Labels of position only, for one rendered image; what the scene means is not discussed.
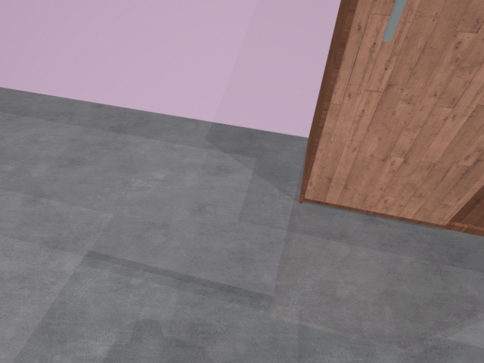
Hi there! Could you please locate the wardrobe door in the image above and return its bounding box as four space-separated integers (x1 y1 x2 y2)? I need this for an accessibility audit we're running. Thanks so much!
450 185 484 227
305 0 484 225

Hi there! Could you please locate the handle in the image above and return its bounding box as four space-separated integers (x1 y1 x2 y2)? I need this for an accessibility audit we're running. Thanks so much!
383 0 407 42

